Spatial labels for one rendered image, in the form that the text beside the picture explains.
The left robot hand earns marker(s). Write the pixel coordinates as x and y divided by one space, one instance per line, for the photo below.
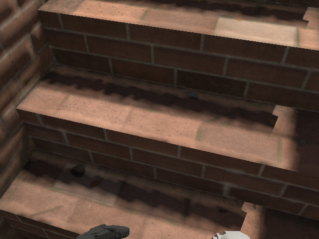
104 231

